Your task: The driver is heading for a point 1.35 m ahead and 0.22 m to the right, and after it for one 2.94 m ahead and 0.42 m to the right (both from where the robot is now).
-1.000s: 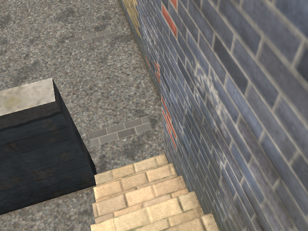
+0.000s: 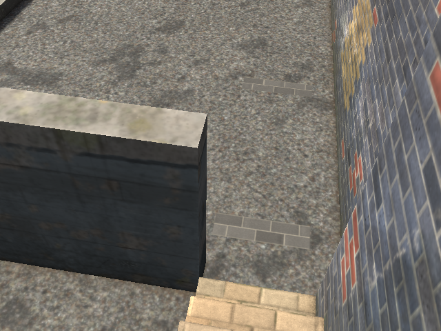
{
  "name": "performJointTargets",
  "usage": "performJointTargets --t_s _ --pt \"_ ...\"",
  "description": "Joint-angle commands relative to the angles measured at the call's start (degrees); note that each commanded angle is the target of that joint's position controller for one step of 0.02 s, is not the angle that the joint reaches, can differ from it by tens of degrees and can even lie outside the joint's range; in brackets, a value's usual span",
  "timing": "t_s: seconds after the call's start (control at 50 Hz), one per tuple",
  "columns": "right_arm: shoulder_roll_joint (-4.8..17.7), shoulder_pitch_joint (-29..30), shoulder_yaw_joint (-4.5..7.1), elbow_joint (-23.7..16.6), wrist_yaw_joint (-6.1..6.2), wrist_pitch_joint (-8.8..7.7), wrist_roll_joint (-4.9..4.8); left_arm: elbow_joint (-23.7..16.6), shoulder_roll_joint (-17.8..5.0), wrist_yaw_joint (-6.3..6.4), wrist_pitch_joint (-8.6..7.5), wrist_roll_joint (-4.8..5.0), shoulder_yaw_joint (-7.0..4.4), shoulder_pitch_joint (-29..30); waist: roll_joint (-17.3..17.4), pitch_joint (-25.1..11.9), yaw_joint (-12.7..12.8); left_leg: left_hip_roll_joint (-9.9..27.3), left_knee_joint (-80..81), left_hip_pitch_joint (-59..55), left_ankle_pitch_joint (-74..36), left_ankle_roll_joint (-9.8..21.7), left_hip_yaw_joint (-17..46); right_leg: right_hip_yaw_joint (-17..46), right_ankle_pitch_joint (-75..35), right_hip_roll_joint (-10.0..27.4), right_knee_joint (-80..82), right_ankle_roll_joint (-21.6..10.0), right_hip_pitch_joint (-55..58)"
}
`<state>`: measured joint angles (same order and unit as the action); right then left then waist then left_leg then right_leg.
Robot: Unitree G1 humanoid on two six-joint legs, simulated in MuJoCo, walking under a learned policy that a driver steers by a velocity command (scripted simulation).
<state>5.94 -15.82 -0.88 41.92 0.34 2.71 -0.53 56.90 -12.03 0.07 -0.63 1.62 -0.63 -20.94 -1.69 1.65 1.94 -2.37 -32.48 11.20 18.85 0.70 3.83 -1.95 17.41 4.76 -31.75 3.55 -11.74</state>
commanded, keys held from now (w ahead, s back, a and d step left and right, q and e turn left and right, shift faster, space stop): no key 1.00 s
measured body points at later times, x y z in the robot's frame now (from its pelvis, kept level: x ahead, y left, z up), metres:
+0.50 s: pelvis +0.00 +0.02 +0.02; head +0.00 +0.02 +0.47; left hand -0.04 +0.28 -0.13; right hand +0.11 -0.19 -0.11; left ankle -0.02 +0.12 -0.73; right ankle -0.01 -0.16 -0.73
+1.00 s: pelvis -0.02 -0.01 +0.02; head -0.01 -0.01 +0.47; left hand -0.09 +0.23 -0.13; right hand +0.06 -0.22 -0.13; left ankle -0.02 +0.12 -0.73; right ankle -0.01 -0.16 -0.73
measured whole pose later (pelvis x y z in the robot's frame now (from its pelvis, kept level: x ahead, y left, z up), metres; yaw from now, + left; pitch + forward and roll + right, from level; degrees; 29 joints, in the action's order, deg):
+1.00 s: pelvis -0.02 -0.01 +0.02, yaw +1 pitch -2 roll +0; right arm 9.4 -15.3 -2.0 47.4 1.9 5.8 -0.7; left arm 65.4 -10.9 -2.0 -2.1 1.2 -1.2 -24.0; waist 0.3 2.6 1.0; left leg -1.9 -13.8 3.8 7.6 0.2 5.7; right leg -2.4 7.9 4.2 -15.0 3.0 -4.6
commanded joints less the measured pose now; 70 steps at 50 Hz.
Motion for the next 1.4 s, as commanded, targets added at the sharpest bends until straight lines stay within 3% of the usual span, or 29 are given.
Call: performJointTargets --t_s 0.02,0.06,0.1,0.16,0.18,0.2,0.24,0.26,0.28,0.4,0.46,0.5,0.52,0.56,0.6,0.64,0.66,0.7,0.78,0.84,0.9,0.92,0.96,1.02,1.06,1.24,1.34,1.4 --pt "4.1 1.9 0.45 -2.4 0.51 -0.14 -1.42 0.6 -4.6 -0.43 0.37 -0.08 -1.03 -5.2 8.9 0.4 0.6 7.5 10.5 -2.7 -38.0 4.7 9.9 4.6 -9.7 2.8 10.6 0.1 4.0" --pt "5.3 1.6 0.54 -2.4 0.74 -0.01 -0.40 0.6 -6.3 -0.47 0.65 -0.03 -1.14 -3.2 8.6 -2.5 -0.8 7.4 12.0 -6.5 -40.5 3.9 9.6 4.1 -11.2 2.7 12.1 0.7 5.8" --pt "5.4 2.6 0.36 -2.2 0.98 0.56 -0.31 0.8 -5.8 -0.08 0.65 -0.12 -0.92 -2.7 7.6 -4.2 -0.7 7.5 12.7 -8.8 -42.9 4.0 9.4 2.9 -12.5 2.9 13.3 1.2 7.1" --pt "6.3 2.7 0.29 -1.1 0.69 0.24 -0.01 2.1 -4.7 -0.09 1.13 -0.68 -0.29 -3.1 5.3 -3.4 -0.8 7.9 15.2 -7.7 -43.3 5.3 9.1 2.0 -12.7 2.6 12.9 2.3 8.9" --pt "6.6 3.0 0.31 -0.8 0.65 0.15 -0.03 2.3 -5.1 -0.07 1.21 -0.73 -0.26 -3.1 4.8 -3.0 -0.8 7.8 15.7 -7.5 -42.3 5.3 8.9 2.0 -12.7 2.8 13.2 2.5 8.8" --pt "7.2 3.8 0.49 -0.9 0.63 -0.34 -0.42 1.9 -6.4 0.62 1.71 -1.00 -0.52 -3.2 6.9 -3.3 -0.6 7.2 16.2 -8.0 -42.0 4.4 8.2 2.3 -12.4 2.7 13.5 2.8 8.7" --pt "7.1 4.2 0.43 -0.4 0.58 -0.71 -0.45 2.0 -6.8 1.17 2.07 -1.21 -0.57 -2.8 4.7 -2.2 -0.7 7.0 17.0 -7.8 -40.5 4.2 8.0 2.2 -12.2 3.0 14.1 3.2 8.2" --pt "7.3 4.1 0.33 0.3 0.59 -0.57 0.01 2.4 -7.9 1.03 2.33 -1.12 -1.00 -2.2 2.0 -1.3 -0.6 6.7 16.9 -7.5 -38.4 4.2 7.8 2.4 -12.6 2.9 15.5 3.4 8.0" --pt "7.7 3.7 0.42 0.7 0.69 -0.46 0.01 2.5 -7.9 0.97 2.42 -1.01 -1.07 -2.2 1.6 -0.8 -0.8 6.5 17.3 -7.9 -36.9 4.1 7.6 2.4 -12.3 2.9 16.0 3.5 7.4" --pt "7.6 4.3 0.23 2.2 0.88 -0.17 -0.03 4.0 -7.4 1.01 2.52 -1.05 -1.24 -2.9 1.5 1.1 -0.7 6.0 19.5 -7.2 -30.6 4.2 7.0 2.5 -10.6 3.1 18.3 3.5 6.7" --pt "6.8 5.3 -0.32 2.1 0.88 0.44 0.39 4.5 -6.8 0.65 2.73 -1.63 -1.15 -4.0 0.3 0.8 -0.3 6.0 20.1 -6.6 -26.5 4.6 7.1 1.5 -7.6 2.0 18.0 3.4 6.7" --pt "7.0 6.0 -0.27 1.8 1.10 0.60 -0.14 4.5 -5.3 0.57 2.30 -1.88 -0.63 -4.9 3.5 1.2 -0.3 6.0 21.3 -5.2 -24.0 4.7 7.0 1.6 -7.4 2.3 16.8 3.2 6.7" --pt "6.9 6.2 -0.37 1.8 1.20 0.56 -0.09 4.7 -5.6 0.59 2.08 -1.86 -0.66 -5.4 3.7 1.3 -0.1 6.0 21.6 -4.6 -22.9 4.7 7.1 1.7 -7.4 2.4 16.6 3.3 6.9" --pt "6.8 6.0 -0.41 1.8 1.33 0.51 -0.07 4.8 -6.2 0.59 1.72 -1.87 -0.69 -6.1 3.1 1.7 -0.1 5.9 21.8 -4.6 -21.6 4.7 6.8 1.8 -7.2 2.4 16.6 3.3 6.0" --pt "6.9 5.2 -0.51 2.0 1.75 0.96 -0.15 5.5 -5.3 0.27 1.32 -1.93 -0.43 -7.3 2.4 2.1 0.1 6.1 22.2 -4.1 -21.0 5.1 6.7 1.8 -7.0 2.1 16.3 3.5 5.9" --pt "7.1 4.8 -0.41 2.2 1.63 1.52 0.11 6.1 -4.9 -0.78 0.21 -1.34 -0.25 -7.5 1.8 3.0 -0.4 6.3 22.6 -4.2 -17.7 5.3 6.9 2.0 -6.5 2.3 16.7 2.6 4.7" --pt "7.4 5.0 -0.34 1.9 1.94 2.07 -0.27 5.9 -5.7 -0.82 -0.46 -0.94 -0.60 -6.8 3.4 3.3 -0.5 5.7 22.4 -5.3 -16.1 4.5 6.9 2.7 -6.6 3.2 18.8 1.9 3.9" --pt "7.2 4.4 -0.37 1.7 2.14 2.55 -0.33 6.6 -6.6 -0.85 -1.06 -0.52 -0.87 -7.0 2.7 3.6 -1.1 5.5 22.4 -7.5 -15.4 3.8 6.9 2.6 -5.4 3.2 20.4 1.6 2.2" --pt "7.9 1.7 -0.09 2.4 1.65 2.91 -0.42 7.5 -4.2 -1.89 -1.41 -1.01 -0.44 -7.9 3.1 3.8 -1.2 5.9 22.2 -6.8 -11.1 4.7 7.2 2.3 -3.3 3.0 19.8 0.2 2.5" --pt "7.7 2.2 -0.03 1.8 1.37 2.81 -0.36 7.9 -3.9 -2.35 -1.51 -1.18 -0.46 -7.8 2.4 4.5 -0.7 6.0 22.5 -4.4 -9.6 4.9 7.4 2.2 -3.7 2.6 18.8 -0.2 2.8" --pt "7.4 1.9 -0.13 1.8 1.46 2.81 -0.61 8.3 -3.8 -2.46 -1.55 -1.09 -0.40 -8.2 1.4 4.4 -0.3 5.7 21.5 -4.9 -12.4 4.7 7.0 2.5 -3.9 2.7 19.4 -0.5 2.9" --pt "6.5 0.8 -0.33 1.9 1.38 2.98 0.13 9.1 -6.3 -1.98 -1.66 -0.49 -1.61 -9.9 -0.7 5.2 -0.9 6.5 21.7 -5.2 -11.0 4.7 7.5 2.8 -2.6 2.9 20.7 -0.3 2.3" --pt "7.7 -0.4 -0.18 2.6 1.60 2.60 -0.11 9.0 -6.7 -1.80 -1.61 -0.40 -1.92 -9.6 0.8 6.7 -1.5 6.8 21.8 -4.6 -11.3 4.1 7.0 3.8 -3.2 3.1 22.1 -0.5 2.6" --pt "7.9 -0.6 -0.33 2.8 2.04 2.30 -0.40 8.3 -6.5 -1.84 -1.29 -0.08 -2.33 -9.1 1.9 5.9 -1.6 6.4 21.3 -4.7 -15.6 3.3 6.4 3.7 -6.2 2.8 23.2 -0.6 4.1" --pt "8.1 -0.7 -0.24 2.7 1.86 2.63 -0.65 8.7 -4.8 -2.54 -1.18 -0.42 -2.00 -10.3 0.7 4.6 -1.5 6.6 20.5 -5.1 -16.9 3.5 6.4 3.5 -7.1 2.7 22.5 -0.9 5.3" --pt "8.5 -2.5 -0.71 3.2 2.22 2.81 -0.22 7.6 -6.3 -2.36 -1.47 -0.11 -2.16 -10.1 1.9 2.3 -2.3 7.1 19.0 -8.9 -23.3 2.9 6.3 4.4 -11.5 2.9 22.6 -1.3 5.3" --pt "9.7 -1.7 -0.80 3.0 2.74 2.87 -0.44 6.5 -6.1 -1.77 -1.43 -0.45 -2.10 -9.0 2.4 4.3 -1.9 6.4 22.3 -5.6 -7.6 2.5 6.6 3.0 -2.0 1.0 21.9 -1.8 4.5" --pt "10.4 -0.8 -0.63 2.2 2.98 2.47 -0.65 5.6 -5.9 -1.50 -1.91 -0.34 -2.11 -8.6 3.2 5.6 -1.5 6.5 22.8 -4.0 -4.1 2.9 7.1 2.2 -1.2 0.2 19.6 -2.2 3.4"
Next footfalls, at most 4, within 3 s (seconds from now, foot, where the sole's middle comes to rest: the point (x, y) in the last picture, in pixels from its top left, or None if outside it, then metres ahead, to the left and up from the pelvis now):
2.74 right None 0.14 -0.21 -0.83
2.94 right None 0.19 -0.22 -0.98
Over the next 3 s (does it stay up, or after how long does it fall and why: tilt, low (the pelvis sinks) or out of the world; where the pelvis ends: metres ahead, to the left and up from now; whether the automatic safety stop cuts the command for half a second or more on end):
stays up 0.21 -0.11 -0.17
